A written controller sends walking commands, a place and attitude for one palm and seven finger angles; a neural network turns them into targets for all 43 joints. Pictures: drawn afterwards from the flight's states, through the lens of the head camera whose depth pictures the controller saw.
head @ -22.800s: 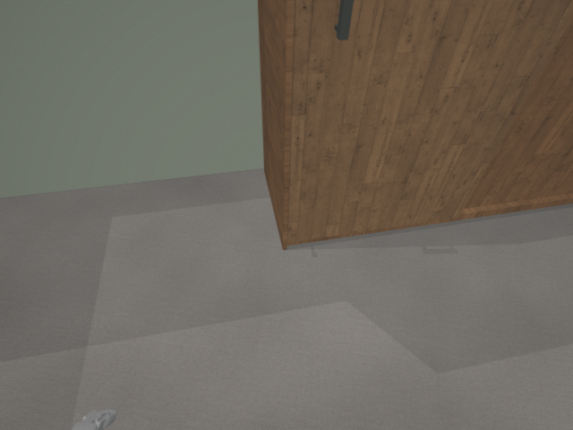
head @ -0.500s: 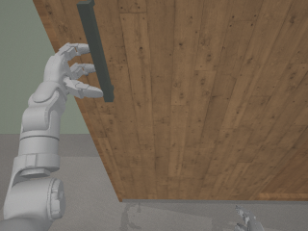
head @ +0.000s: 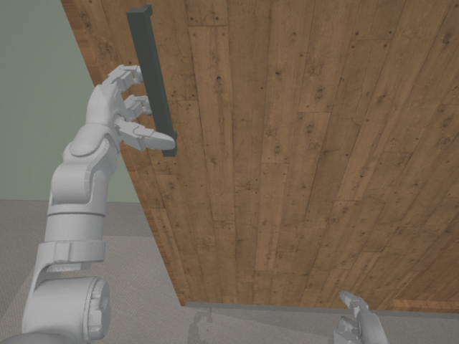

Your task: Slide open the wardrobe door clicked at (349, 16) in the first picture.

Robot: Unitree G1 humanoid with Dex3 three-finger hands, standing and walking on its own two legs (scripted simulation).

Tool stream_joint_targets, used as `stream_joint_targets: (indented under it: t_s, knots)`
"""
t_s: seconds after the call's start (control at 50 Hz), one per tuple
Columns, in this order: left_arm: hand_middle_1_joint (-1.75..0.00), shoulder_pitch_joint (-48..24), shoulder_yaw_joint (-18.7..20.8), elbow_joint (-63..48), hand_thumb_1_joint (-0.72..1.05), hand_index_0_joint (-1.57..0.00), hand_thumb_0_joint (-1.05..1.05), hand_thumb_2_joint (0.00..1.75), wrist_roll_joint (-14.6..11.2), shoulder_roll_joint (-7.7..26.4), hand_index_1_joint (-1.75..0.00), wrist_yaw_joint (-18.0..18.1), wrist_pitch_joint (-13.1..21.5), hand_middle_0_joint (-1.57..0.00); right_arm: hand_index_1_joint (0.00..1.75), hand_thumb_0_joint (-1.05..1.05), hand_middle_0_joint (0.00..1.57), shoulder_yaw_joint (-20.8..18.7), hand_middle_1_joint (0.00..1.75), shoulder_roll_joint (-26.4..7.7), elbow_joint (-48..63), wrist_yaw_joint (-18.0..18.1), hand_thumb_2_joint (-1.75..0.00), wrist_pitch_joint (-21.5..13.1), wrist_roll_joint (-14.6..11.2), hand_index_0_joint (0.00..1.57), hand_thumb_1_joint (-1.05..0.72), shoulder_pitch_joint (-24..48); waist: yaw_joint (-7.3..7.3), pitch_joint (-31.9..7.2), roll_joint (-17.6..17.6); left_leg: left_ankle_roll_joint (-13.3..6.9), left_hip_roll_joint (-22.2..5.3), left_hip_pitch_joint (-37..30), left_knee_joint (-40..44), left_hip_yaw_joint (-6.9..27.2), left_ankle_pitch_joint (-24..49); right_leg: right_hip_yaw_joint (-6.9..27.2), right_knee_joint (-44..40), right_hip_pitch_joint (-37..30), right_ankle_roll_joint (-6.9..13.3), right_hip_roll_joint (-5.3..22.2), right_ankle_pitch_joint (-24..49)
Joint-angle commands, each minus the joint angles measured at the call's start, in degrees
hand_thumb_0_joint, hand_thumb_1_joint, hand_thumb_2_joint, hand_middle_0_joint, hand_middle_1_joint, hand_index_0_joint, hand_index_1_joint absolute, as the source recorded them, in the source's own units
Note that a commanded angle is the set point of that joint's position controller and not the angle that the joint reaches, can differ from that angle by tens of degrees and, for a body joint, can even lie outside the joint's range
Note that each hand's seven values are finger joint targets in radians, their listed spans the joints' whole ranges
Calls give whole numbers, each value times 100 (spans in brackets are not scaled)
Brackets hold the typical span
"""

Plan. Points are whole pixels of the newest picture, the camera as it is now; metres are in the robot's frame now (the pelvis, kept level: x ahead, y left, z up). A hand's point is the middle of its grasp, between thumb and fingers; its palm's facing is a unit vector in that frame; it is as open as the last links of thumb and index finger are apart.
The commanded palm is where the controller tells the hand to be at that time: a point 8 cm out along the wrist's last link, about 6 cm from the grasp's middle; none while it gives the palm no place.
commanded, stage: slide the fingers in behind the handle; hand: left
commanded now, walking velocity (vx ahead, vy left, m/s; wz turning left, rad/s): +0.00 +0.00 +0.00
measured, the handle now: (159, 89) +0.45 +0.15 +0.26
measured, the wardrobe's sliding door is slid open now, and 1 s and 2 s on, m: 0.00 0.00 0.00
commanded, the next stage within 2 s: grip the handle and tug to test in 0.90 s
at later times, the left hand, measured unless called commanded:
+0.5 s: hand (159, 114) +0.39 +0.14 +0.25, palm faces +0.02 -1.00 +0.00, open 14.0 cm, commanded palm +0.37 +0.19 +0.25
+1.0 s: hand (157, 114) +0.39 +0.14 +0.25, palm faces +0.03 -1.00 -0.01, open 14.2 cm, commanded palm +0.36 +0.19 +0.25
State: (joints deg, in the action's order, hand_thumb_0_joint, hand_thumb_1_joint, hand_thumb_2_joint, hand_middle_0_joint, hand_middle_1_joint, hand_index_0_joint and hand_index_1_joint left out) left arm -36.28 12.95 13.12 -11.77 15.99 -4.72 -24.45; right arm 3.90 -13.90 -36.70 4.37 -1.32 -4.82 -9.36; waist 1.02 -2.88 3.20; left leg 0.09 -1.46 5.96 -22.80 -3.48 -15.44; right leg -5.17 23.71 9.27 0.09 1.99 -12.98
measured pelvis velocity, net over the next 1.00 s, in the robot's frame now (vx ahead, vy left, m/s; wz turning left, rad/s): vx -0.01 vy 0.00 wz -0.01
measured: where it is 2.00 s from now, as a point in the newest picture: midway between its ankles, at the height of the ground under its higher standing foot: outside the picture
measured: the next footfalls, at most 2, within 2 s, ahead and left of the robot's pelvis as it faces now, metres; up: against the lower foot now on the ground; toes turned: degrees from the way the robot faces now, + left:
none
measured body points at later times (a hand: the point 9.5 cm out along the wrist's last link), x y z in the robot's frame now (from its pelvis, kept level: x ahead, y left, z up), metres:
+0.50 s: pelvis +0.00 +0.00 +0.00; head -0.02 -0.02 +0.45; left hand +0.39 +0.20 +0.25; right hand +0.17 -0.23 -0.09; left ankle -0.03 +0.12 -0.74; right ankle +0.00 -0.12 -0.74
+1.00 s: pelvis -0.01 +0.00 +0.00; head -0.03 -0.02 +0.45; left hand +0.38 +0.19 +0.25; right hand +0.17 -0.22 -0.09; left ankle -0.03 +0.12 -0.74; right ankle +0.00 -0.12 -0.74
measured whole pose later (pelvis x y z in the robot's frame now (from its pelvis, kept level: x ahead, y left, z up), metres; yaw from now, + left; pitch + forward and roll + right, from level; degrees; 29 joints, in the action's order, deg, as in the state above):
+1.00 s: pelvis -0.01 +0.00 +0.00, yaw +0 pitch -2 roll +0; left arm -37.7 11.3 14.2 -11.1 14.6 -2.1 -26.0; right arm 4.0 -13.6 -37.4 4.4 0.1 -4.5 -9.5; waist 0.7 -2.5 3.0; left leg -0.1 -1.4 5.5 -21.8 -3.8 -14.5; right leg -4.8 22.3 8.7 0.1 1.9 -11.6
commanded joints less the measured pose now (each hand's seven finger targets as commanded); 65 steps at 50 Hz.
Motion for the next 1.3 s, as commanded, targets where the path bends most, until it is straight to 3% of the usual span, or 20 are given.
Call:
stream_joint_targets:
  t_s: [0.0, 0.04, 0.12, 0.16, 0.18, 0.22, 0.26, 0.38, 0.52, 0.58, 0.62, 0.68, 0.74, 0.82, 0.88, 0.98, 1.04, 1.06, 1.14, 1.28]
  knots:
    - [-120, -2775, 71, -1099, -50, -30, 0, 30, -16, 936, -120, 38, 205, -30, 30, 0, 20, -211, 30, -645, 890, 55, -90, -232, -21, 20, -90, 846, -51, -1242, -221, -208, 82, -312, 118, 292, 1820, 194, -172, -392, 144, -121, 1719]
    - [-120, -3020, -25, -1010, -50, -30, 0, 30, 1, 838, -120, 82, 145, -30, 30, 0, 20, -217, 30, -628, 844, 70, -90, -247, -16, 20, -90, 809, -107, -1224, -221, -214, 85, -336, 98, 319, 1735, 195, -188, -284, 145, -133, 1598]
    - [-120, -3099, 153, -1140, -50, -30, 0, 30, -31, 976, -120, 155, 225, -30, 30, 0, 20, -217, 30, -620, 862, 77, -90, -256, 22, 20, -90, 821, -40, -1550, -267, -212, 104, -428, 79, 329, 1922, 206, -144, -489, 161, -128, 1773]
    - [-120, -3091, 237, -1004, -50, -30, 0, 30, -61, 1035, -120, 162, 260, -30, 30, 0, 20, -227, 30, -626, 827, 82, -90, -250, 35, 20, -90, 777, -47, -1634, -533, -228, 108, -382, 68, 301, 1906, 210, -141, -575, 135, -133, 1854]
    - [-120, -2903, 369, -921, -50, -30, 0, 30, -48, 1198, -120, 178, 292, -30, 30, 0, 20, -233, 30, -652, 831, 81, -90, -229, 33, 20, -90, 774, 22, -1599, -458, -214, 98, -340, 106, 308, 1911, 211, -147, -633, 144, -128, 1813]
    - [-120, -3029, 246, -1156, -50, -30, 0, 30, -13, 1047, -120, 199, 367, -30, 30, 0, 20, -232, 30, -612, 873, 67, -90, -237, 39, 20, -90, 790, 5, -1725, -355, -215, 100, -415, 99, 283, 2068, 222, -113, -696, 153, -116, 1988]
    - [-120, -2900, 151, -1169, -50, -30, 0, 30, 4, 886, -120, 225, 354, -30, 30, 0, 20, -234, 30, -590, 882, 32, -90, -233, 38, 20, -90, 791, 16, -1701, -278, -202, 96, -427, 79, 254, 2144, 215, -98, -684, 152, -125, 2084]
    - [-120, -2650, 243, -963, -50, -30, 0, 30, 16, 988, -120, 220, 168, -30, 30, 0, 20, -254, 30, -650, 876, 35, -90, -145, 18, 20, -90, 805, 29, -1387, -549, -231, 78, -263, 144, 249, 1933, 207, -190, -618, 133, -147, 1892]
    - [-120, -2913, 186, -1509, -50, -30, 0, 30, 13, 933, -120, 269, 279, -30, 30, 0, 20, -237, 30, -578, 927, 32, -90, -189, 40, 20, -90, 865, 24, -1661, -192, -222, 102, -471, 106, 251, 2082, 244, -163, -683, 158, -148, 1996]
    - [-120, -2750, 227, -1192, -50, -30, 0, 30, -8, 984, -120, 235, 254, -30, 30, 0, 20, -243, 30, -624, 863, 50, -90, -160, 43, 20, -90, 820, 5, -1516, -456, -227, 92, -386, 147, 255, 1924, 220, -223, -636, 140, -165, 1849]
    - [-120, -2856, 46, -1188, -50, -30, 0, 30, -1, 801, -120, 207, 204, -30, 30, 0, 20, -221, 30, -597, 872, 57, -90, -165, 24, 20, -90, 869, -31, -1420, -347, -231, 102, -365, 159, 234, 1833, 237, -242, -562, 135, -158, 1773]
    - [-120, -2852, 150, -997, -50, -30, 0, 30, 5, 958, -120, 222, 164, -30, 30, 0, 20, -221, 30, -637, 834, 52, -90, -153, 21, 20, -90, 847, -7, -1303, -290, -207, 99, -304, 200, 276, 1705, 219, -286, -495, 154, -165, 1541]
    - [-120, -3032, -19, -1173, -50, -30, 0, 30, 7, 738, -120, 233, 202, -30, 30, 0, 20, -211, 30, -583, 879, 47, -90, -186, 27, 20, -90, 876, -36, -1446, -216, -214, 103, -403, 170, 278, 1796, 229, -252, -494, 161, -160, 1625]
    - [-120, -3034, 53, -1151, -50, -30, 0, 30, -12, 802, -120, 246, 264, -30, 30, 0, 20, -219, 30, -600, 868, 42, -90, -177, 39, 20, -90, 847, -28, -1523, -478, -211, 99, -386, 191, 299, 1820, 218, -247, -577, 146, -169, 1679]
    - [-120, -2833, 257, -1076, -50, -30, 0, 30, -8, 995, -120, 259, 286, -30, 30, 0, 20, -228, 30, -622, 874, 43, -90, -160, 50, 20, -90, 860, 52, -1512, -377, -211, 103, -391, 208, 283, 1848, 231, -260, -635, 159, -168, 1697]
    - [-120, -2948, 0, -1389, -50, -30, 0, 30, 44, 751, -120, 269, 337, -30, 30, 0, 20, -215, 30, -578, 914, 17, -90, -173, 37, 20, -90, 908, 32, -1543, -122, -180, 92, -500, 204, 283, 1966, 214, -248, -612, 182, -179, 1728]
    - [-122, -3042, -101, -1347, -36, -32, 0, 36, 10, 611, -122, 273, 290, -32, 30, 0, 20, -209, 30, -573, 872, 22, -90, -182, 47, 20, -90, 881, -31, -1481, -378, -198, 95, -456, 208, 291, 1881, 207, -275, -570, 155, -192, 1714]
    - [-123, -3045, 36, -1346, -31, -32, 0, 38, 18, 779, -123, 286, 279, -32, 30, 0, 20, -222, 30, -602, 863, 26, -90, -173, 53, 20, -90, 853, -7, -1548, -458, -202, 92, -437, 219, 297, 1884, 201, -264, -633, 158, -198, 1720]
    - [-125, -3204, -269, -1434, -13, -34, 0, 46, 52, 457, -125, 293, 283, -34, 30, 0, 20, -220, 30, -569, 861, 27, -90, -189, 52, 20, -90, 854, -59, -1532, -240, -185, 89, -546, 211, 312, 1973, 195, -258, -536, 170, -198, 1730]
    - [-130, -2853, 57, -1432, 20, -38, 0, 60, 28, 806, -130, 253, 276, -38, 30, 0, 20, -220, 30, -604, 873, 21, -90, -141, 69, 20, -90, 902, 63, -1619, -313, -193, 111, -499, 230, 269, 2019, 208, -273, -740, 172, -201, 1856]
